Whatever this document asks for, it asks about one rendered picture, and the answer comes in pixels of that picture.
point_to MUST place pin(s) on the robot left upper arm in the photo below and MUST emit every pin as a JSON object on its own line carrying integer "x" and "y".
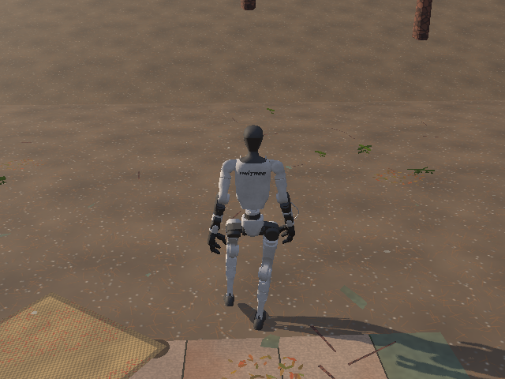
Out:
{"x": 224, "y": 180}

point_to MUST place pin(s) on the robot left hand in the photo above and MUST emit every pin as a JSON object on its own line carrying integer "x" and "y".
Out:
{"x": 213, "y": 244}

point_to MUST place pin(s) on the robot right upper arm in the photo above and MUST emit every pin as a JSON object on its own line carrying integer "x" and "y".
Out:
{"x": 280, "y": 180}

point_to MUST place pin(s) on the robot right hand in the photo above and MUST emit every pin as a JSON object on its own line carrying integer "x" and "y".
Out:
{"x": 289, "y": 231}

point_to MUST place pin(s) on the humanoid robot torso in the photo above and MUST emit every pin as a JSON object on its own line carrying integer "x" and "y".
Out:
{"x": 252, "y": 181}

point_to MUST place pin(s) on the robot right forearm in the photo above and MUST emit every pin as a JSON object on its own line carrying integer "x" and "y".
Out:
{"x": 287, "y": 212}

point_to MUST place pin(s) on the robot left forearm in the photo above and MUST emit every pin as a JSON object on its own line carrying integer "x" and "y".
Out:
{"x": 217, "y": 216}

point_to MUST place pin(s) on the left robot shin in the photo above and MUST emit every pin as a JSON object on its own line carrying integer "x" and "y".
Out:
{"x": 230, "y": 271}

